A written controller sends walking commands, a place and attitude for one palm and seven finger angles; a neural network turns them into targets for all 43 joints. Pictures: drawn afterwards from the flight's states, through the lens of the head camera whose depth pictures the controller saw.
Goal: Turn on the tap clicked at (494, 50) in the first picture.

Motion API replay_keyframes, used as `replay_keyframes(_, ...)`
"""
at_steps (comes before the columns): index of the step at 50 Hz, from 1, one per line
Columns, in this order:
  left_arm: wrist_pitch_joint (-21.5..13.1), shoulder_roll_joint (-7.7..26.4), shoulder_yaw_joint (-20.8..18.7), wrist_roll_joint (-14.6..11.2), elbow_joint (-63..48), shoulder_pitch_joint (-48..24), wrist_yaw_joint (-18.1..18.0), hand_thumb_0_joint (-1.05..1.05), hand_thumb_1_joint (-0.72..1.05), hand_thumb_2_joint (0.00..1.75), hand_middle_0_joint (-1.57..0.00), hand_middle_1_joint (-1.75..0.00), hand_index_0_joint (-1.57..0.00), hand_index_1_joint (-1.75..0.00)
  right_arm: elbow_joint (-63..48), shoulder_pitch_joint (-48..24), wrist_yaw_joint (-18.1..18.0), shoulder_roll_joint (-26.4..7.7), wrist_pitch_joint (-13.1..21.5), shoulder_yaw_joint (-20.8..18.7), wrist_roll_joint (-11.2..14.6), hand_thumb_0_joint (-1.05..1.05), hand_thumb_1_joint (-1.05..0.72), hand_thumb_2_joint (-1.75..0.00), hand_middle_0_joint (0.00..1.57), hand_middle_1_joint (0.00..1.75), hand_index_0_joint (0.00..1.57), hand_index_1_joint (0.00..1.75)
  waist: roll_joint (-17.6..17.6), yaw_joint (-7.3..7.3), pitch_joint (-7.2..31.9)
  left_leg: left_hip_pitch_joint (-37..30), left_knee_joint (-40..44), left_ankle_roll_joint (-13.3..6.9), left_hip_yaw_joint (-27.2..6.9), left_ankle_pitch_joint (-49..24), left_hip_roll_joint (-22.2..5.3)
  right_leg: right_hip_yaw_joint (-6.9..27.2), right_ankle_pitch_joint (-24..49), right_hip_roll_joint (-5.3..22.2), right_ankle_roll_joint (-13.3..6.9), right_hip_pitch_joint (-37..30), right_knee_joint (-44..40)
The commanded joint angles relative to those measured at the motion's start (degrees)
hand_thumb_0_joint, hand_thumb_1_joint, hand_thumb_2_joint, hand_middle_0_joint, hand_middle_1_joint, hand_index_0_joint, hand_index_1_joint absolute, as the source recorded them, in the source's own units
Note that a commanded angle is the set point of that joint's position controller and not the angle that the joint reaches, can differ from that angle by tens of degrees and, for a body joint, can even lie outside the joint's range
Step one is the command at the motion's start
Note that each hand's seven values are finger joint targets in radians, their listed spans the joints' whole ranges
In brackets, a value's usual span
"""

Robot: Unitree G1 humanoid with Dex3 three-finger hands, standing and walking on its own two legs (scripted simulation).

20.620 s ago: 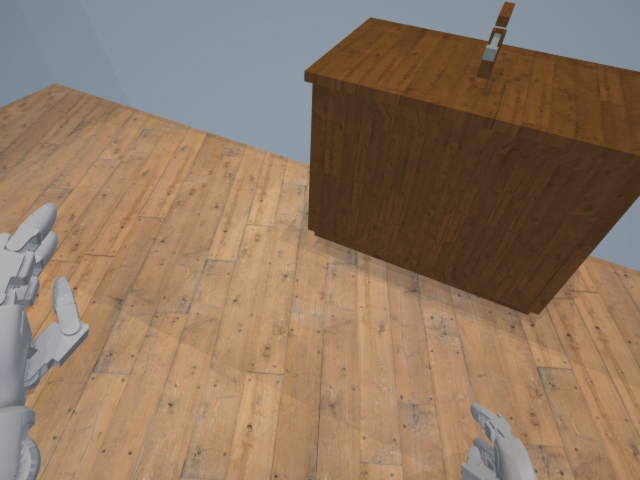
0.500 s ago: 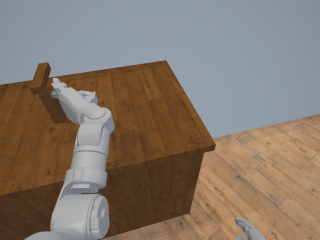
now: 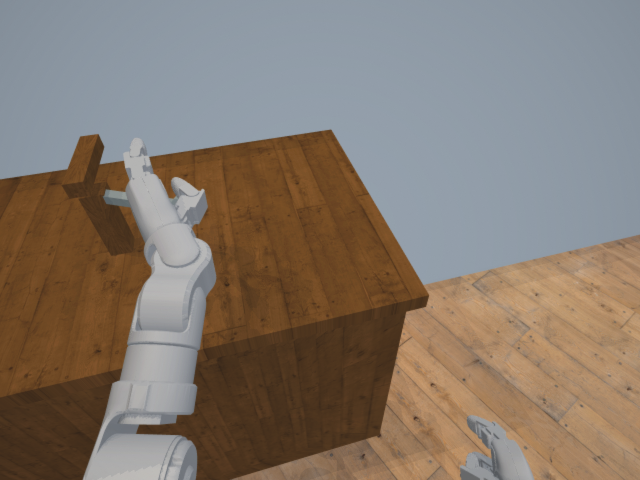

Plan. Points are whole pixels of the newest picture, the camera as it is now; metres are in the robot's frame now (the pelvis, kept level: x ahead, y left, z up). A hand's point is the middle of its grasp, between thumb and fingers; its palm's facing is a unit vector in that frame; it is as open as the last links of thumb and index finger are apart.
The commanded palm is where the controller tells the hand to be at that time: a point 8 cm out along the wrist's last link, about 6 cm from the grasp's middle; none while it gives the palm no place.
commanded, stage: draw the hand back beside the body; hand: left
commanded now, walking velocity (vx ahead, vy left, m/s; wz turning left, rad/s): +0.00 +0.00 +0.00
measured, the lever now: (183, 207) +0.46 +0.24 +0.12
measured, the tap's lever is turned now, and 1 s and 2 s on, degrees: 62 62 62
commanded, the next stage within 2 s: step back with the hand held close in 1.36 s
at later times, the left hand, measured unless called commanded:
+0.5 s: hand (149, 272) +0.27 +0.20 +0.19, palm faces +0.27 -0.94 -0.23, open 7.6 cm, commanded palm +0.23 +0.25 +0.18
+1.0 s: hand (86, 334) +0.22 +0.25 +0.15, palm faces +0.34 -0.89 -0.30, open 7.4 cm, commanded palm +0.17 +0.30 +0.17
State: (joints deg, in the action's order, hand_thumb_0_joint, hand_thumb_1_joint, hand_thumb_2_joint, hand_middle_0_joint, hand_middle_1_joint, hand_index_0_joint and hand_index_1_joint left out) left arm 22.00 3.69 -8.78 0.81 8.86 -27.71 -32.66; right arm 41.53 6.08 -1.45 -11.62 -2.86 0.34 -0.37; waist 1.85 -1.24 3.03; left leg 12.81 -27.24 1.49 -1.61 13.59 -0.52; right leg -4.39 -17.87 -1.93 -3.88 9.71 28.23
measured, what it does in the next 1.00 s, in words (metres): stands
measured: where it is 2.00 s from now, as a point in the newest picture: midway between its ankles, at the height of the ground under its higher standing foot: outside the picture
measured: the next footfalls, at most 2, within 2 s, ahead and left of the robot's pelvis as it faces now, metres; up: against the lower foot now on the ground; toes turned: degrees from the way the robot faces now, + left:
none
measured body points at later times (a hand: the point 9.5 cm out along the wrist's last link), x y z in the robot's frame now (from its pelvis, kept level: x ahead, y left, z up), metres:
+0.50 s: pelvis -0.02 +0.01 +0.01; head -0.04 -0.02 +0.46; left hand +0.25 +0.25 +0.20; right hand +0.16 -0.22 -0.09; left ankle +0.01 +0.14 -0.74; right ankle -0.03 -0.07 -0.74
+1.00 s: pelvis +0.00 +0.03 +0.01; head -0.02 +0.01 +0.46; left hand +0.19 +0.30 +0.17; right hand +0.18 -0.20 -0.07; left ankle +0.01 +0.14 -0.74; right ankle -0.03 -0.07 -0.74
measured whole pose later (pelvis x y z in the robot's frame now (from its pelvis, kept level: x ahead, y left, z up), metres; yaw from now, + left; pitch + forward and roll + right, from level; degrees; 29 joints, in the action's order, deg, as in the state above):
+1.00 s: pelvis +0.00 +0.03 +0.01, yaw -1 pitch -5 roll -1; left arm -6.6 18.1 -12.3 -4.6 -17.3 21.3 -6.1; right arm 36.7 9.9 -2.2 -13.4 3.8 0.2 0.3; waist 3.0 -2.9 -1.3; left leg 6.6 -24.1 -0.4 -0.2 12.7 -0.4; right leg -2.8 -14.0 -1.9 -2.0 1.9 20.6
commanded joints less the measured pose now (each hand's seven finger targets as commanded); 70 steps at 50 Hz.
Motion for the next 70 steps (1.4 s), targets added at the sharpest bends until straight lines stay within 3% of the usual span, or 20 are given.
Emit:
replay_keyframes(1, -3.2, 12.9, -0.8, -2.3, -16.2, -10.1, 14.0, 0.00, 0.90, 0.90, -0.16, -0.17, -0.16, -0.17, -12.0, -7.1, -2.8, -6.4, 0.4, -1.0, 2.2, 0.00, -0.90, -0.90, 0.20, 0.30, 0.20, 0.30, -4.5, -1.49, 15.0, -8.9, 2.1, -3.5, 2.3, -18.9, 1.5, 3.5, 33.2, 2.2, 3.1, -9.1, -3.8)
replay_keyframes(4, 2.1, 14.4, -7.2, -8.1, -17.4, -1.3, 15.1, 0.00, 0.90, 0.90, -0.16, -0.18, -0.16, -0.18, -13.7, -11.2, -3.8, -6.2, 0.2, 0.4, 3.5, 0.00, -0.90, -0.90, 0.20, 0.30, 0.20, 0.30, -6.5, -4.13, 10.0, -6.3, 3.9, -3.1, 2.1, -14.9, 1.8, 3.5, 28.3, 2.1, 3.7, -9.5, -7.1)
replay_keyframes(5, -5.8, 22.6, -5.9, -6.7, -14.7, 7.6, 19.4, 0.00, 0.90, 0.90, -0.16, -0.18, -0.16, -0.18, -13.1, -5.9, -2.3, -6.8, 0.1, -0.5, 1.1, 0.00, -0.90, -0.90, 0.20, 0.30, 0.20, 0.30, -8.0, -0.68, 1.6, -4.7, 4.3, -3.4, 2.2, -10.8, 0.1, 4.5, 27.7, 3.0, 4.9, -4.8, -7.9)
replay_keyframes(8, -15.6, 23.0, -5.0, -7.1, -21.7, 9.8, 23.8, 0.00, 0.90, 0.90, -0.16, -0.19, -0.16, -0.19, -15.7, -6.9, -1.4, -6.3, 1.5, -0.7, 1.7, 0.00, -0.90, -0.90, 0.20, 0.30, 0.20, 0.30, -5.7, -1.52, 2.4, -4.2, 4.6, -4.0, 2.2, -8.3, 0.3, 5.1, 21.2, 2.6, 3.9, -5.1, -8.9)
replay_keyframes(10, -21.3, 25.6, -4.8, -6.4, -32.3, 3.7, 24.5, 0.00, 0.90, 0.90, -0.17, -0.20, -0.17, -0.20, -16.1, -6.7, -1.1, -6.3, 3.8, -1.0, 1.6, 0.00, -0.90, -0.90, 0.20, 0.30, 0.20, 0.30, 4.1, -0.63, 5.0, -9.1, 4.7, -3.9, 2.2, -8.1, 0.7, 5.1, 16.6, 2.2, 2.9, -3.2, -10.3)
replay_keyframes(14, -27.7, 25.2, -2.1, -5.4, -36.8, -0.5, 24.2, 0.00, 0.90, 0.90, -0.17, -0.21, -0.17, -0.21, -14.5, -5.4, -1.0, -6.8, 8.1, -1.2, 1.3, 0.00, -0.90, -0.90, 0.20, 0.30, 0.20, 0.30, 7.3, 0.77, 5.8, -14.4, 4.6, -3.6, 1.3, -8.0, 0.7, 4.5, 13.7, 1.5, 2.4, -0.6, -11.8)
replay_keyframes(16, -29.1, 23.0, -0.3, -5.2, -33.7, 2.2, 24.1, 0.00, 0.90, 0.90, -0.17, -0.22, -0.17, -0.22, -13.6, -4.9, -1.2, -7.3, 9.4, -1.4, 1.2, 0.00, -0.90, -0.90, 0.20, 0.30, 0.20, 0.30, 4.7, 0.87, 5.6, -15.1, 5.1, -3.8, 1.1, -7.0, 0.7, 4.3, 12.4, 1.3, 2.4, -0.7, -12.0)
replay_keyframes(20, -30.2, 19.5, 1.2, -5.3, -23.3, 12.0, 24.9, 0.00, 0.90, 0.90, -0.18, -0.23, -0.18, -0.23, -12.6, -4.7, -1.4, -7.6, 9.4, -1.6, 1.4, 0.00, -0.90, -0.90, 0.20, 0.30, 0.20, 0.30, -4.4, 0.61, 0.5, -12.1, 6.6, -4.3, 1.2, -3.0, 0.7, 4.1, 8.1, 1.4, 2.9, -0.2, -13.6)
replay_keyframes(23, -30.8, 21.5, -2.2, -5.8, -20.8, 18.0, 25.8, 0.00, 0.90, 0.90, -0.18, -0.24, -0.18, -0.24, -12.9, -5.2, -1.4, -7.8, 8.3, -1.8, 1.7, 0.00, -0.90, -0.90, 0.20, 0.30, 0.20, 0.30, -7.6, -0.54, -0.4, -9.6, 7.1, -4.5, 1.2, -2.1, 0.8, 4.4, 6.6, 1.7, 3.2, -1.4, -14.1)
replay_keyframes(29, -32.9, 29.1, -11.5, -5.9, -30.4, 25.5, 26.2, 0.00, 0.90, 0.90, -0.19, -0.26, -0.19, -0.26, -14.5, -5.1, -1.2, -7.1, 7.5, -1.6, 1.1, 0.00, -0.90, -0.90, 0.20, 0.30, 0.20, 0.30, 1.7, -2.45, 4.9, -9.9, 7.3, -3.8, 1.0, -7.2, 0.4, 4.1, 12.9, 2.1, 2.4, -6.5, -12.6)
replay_keyframes(31, -33.6, 28.3, -10.9, -5.7, -35.2, 25.6, 26.1, 0.00, 0.90, 0.90, -0.19, -0.26, -0.19, -0.26, -15.1, -4.7, -1.1, -6.4, 8.0, -1.4, 0.9, 0.00, -0.90, -0.90, 0.20, 0.30, 0.20, 0.30, 4.4, -2.13, 5.9, -10.5, 6.8, -3.5, 1.1, -9.2, 0.3, 4.0, 15.4, 2.2, 2.1, -7.0, -12.0)
replay_keyframes(34, -33.6, 27.8, -10.9, -5.5, -38.4, 28.8, 25.9, 0.00, 0.90, 0.90, -0.19, -0.27, -0.19, -0.27, -15.1, -4.7, -1.0, -6.5, 8.9, -1.6, 0.8, 0.00, -0.90, -0.90, 0.20, 0.30, 0.20, 0.30, 5.1, -1.82, 4.5, -11.3, 6.2, -3.3, 1.2, -10.6, 0.0, 3.5, 16.5, 1.8, 2.1, -5.6, -12.3)
replay_keyframes(37, -33.1, 24.1, -8.0, -5.6, -36.0, 32.5, 26.1, 0.00, 0.90, 0.90, -0.19, -0.28, -0.19, -0.28, -14.7, -4.2, -1.0, -7.0, 9.5, -1.9, 0.8, 0.00, -0.90, -0.90, 0.20, 0.30, 0.20, 0.30, -0.3, -1.09, 1.3, -11.0, 6.0, -3.6, 1.3, -9.6, -0.4, 3.3, 15.3, 1.6, 2.4, -3.3, -12.3)
replay_keyframes(42, -32.8, 22.3, -6.9, -5.6, -34.8, 36.7, 26.3, 0.00, 0.90, 0.90, -0.20, -0.29, -0.20, -0.29, -14.0, -3.9, -1.0, -7.8, 9.7, -2.5, 1.1, 0.00, -0.90, -0.90, 0.20, 0.30, 0.20, 0.30, -2.4, -0.93, -1.2, -10.4, 5.9, -3.8, 0.8, -8.8, -0.4, 3.2, 14.0, 1.6, 2.5, -2.0, -12.1)
replay_keyframes(45, -33.3, 24.0, -8.7, -5.3, -38.7, 37.9, 26.0, 0.00, 0.90, 0.90, -0.20, -0.30, -0.20, -0.30, -14.2, -3.8, -1.1, -7.7, 9.8, -2.5, 0.9, 0.00, -0.90, -0.90, 0.20, 0.30, 0.20, 0.30, 1.9, -1.53, 1.3, -11.1, 6.1, -3.7, 0.4, -9.8, -0.2, 3.3, 14.2, 1.8, 2.3, -3.3, -11.4)
replay_keyframes(48, -33.6, 26.0, -11.3, -5.5, -42.0, 41.6, 25.5, 0.00, 0.90, 0.90, -0.20, -0.30, -0.20, -0.30, -14.5, -3.5, -1.0, -7.7, 10.1, -2.6, 0.6, 0.00, -0.90, -0.90, 0.20, 0.30, 0.20, 0.30, 0.9, -2.18, 3.4, -10.9, 5.6, -3.6, 0.2, -12.2, -0.2, 3.1, 16.9, 1.9, 2.1, -5.3, -10.6)
replay_keyframes(50, -33.6, 26.7, -12.5, -5.2, -44.3, 43.7, 25.3, 0.00, 0.90, 0.90, -0.20, -0.30, -0.20, -0.30, -14.4, -3.2, -0.9, -7.2, 10.2, -2.4, 0.6, 0.00, -0.90, -0.90, 0.20, 0.30, 0.20, 0.30, 5.0, -2.32, 3.7, -11.0, 5.3, -3.2, 0.0, -13.9, -0.3, 3.0, 17.8, 1.9, 1.8, -5.6, -10.0)
replay_keyframes(57, -32.2, 24.3, -11.4, -5.5, -42.3, 46.2, 25.5, 0.00, 0.90, 0.90, -0.20, -0.30, -0.20, -0.30, -14.4, -2.6, -0.8, -7.5, 10.2, -2.3, 0.7, 0.00, -0.90, -0.90, 0.20, 0.30, 0.20, 0.30, 2.3, -1.43, -1.4, -8.9, 5.0, -2.8, -0.7, -12.7, -0.9, 2.2, 15.9, 1.5, 1.9, -2.6, -9.9)
replay_keyframes(63, -31.9, 24.3, -11.1, -5.5, -40.6, 44.3, 25.5, 0.00, 0.90, 0.90, -0.20, -0.30, -0.20, -0.30, -14.7, -3.1, -1.2, -7.7, 9.8, -2.5, 0.8, 0.00, -0.90, -0.90, 0.20, 0.30, 0.20, 0.30, -1.5, -1.63, -0.6, -8.9, 5.3, -3.3, -1.2, -9.4, -0.6, 2.3, 12.8, 1.6, 2.1, -2.3, -10.0)
replay_keyframes(70, -32.4, 25.7, -12.2, -5.0, -44.2, 45.3, 25.0, 0.00, 0.90, 0.90, -0.20, -0.30, -0.20, -0.30, -14.5, -3.1, -1.1, -7.2, 10.4, -1.8, 0.5, 0.00, -0.90, -0.90, 0.20, 0.30, 0.20, 0.30, 5.7, -2.26, 1.0, -8.8, 5.5, -2.8, -1.6, -10.5, -0.1, 2.4, 13.6, 1.8, 1.5, -4.1, -9.8)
